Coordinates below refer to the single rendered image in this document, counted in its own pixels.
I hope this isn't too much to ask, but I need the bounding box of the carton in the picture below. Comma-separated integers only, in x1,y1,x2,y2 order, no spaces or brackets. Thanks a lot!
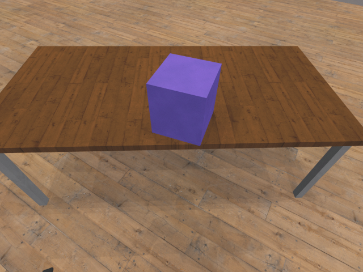
146,53,222,146

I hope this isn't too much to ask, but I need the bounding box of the table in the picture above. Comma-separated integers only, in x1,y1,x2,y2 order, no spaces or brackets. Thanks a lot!
0,46,363,206

